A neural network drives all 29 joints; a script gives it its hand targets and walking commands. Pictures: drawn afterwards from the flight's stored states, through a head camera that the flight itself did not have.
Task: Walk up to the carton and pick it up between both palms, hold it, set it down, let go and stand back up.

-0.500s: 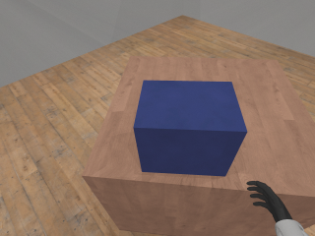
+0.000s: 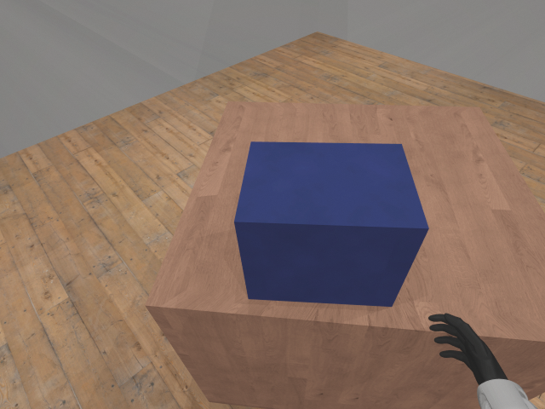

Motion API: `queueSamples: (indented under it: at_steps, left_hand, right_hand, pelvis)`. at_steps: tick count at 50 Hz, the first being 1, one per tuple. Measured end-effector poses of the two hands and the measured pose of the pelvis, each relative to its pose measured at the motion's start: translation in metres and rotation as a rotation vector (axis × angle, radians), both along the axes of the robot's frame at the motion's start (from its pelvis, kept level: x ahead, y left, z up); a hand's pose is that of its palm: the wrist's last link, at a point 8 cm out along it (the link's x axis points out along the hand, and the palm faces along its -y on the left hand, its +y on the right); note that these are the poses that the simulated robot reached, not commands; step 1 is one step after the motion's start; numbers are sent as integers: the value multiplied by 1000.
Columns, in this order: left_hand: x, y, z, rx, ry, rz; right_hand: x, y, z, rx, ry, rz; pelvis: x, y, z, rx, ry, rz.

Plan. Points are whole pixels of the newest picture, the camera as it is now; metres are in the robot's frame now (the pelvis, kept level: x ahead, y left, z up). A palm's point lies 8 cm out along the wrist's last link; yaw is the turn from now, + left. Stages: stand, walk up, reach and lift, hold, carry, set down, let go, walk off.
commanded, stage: stand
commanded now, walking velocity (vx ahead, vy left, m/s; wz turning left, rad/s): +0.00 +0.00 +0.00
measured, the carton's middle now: (321, 224) +0.44 -0.05 +0.02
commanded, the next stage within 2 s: none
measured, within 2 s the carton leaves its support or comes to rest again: neither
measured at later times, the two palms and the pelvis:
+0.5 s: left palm out of the picture +0.09 +0.30 -0.11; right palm (481, 369) +0.21 -0.25 -0.02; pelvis +0.00 +0.01 +0.00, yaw +0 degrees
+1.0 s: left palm out of the picture +0.10 +0.30 -0.11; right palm (482, 369) +0.21 -0.25 -0.02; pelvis +0.01 +0.01 +0.00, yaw +0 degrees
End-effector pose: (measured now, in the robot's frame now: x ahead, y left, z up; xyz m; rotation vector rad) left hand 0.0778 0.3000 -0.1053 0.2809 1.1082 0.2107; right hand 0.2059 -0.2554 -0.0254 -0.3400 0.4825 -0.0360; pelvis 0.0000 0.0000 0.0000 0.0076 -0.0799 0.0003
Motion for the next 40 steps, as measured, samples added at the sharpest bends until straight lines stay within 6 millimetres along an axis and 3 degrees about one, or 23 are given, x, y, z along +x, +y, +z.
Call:
queueSamples:
  at_steps: [12,40]
  left_hand:
    - [-3,-4,-6,-23,21,-14]
    - [20,6,2,3,9,-19]
  right_hand:
    - [0,1,1,-5,6,-12]
    - [0,1,0,5,1,-23]
  pelvis:
    - [-1,3,0,-2,10,-6]
    - [5,7,2,-2,9,-6]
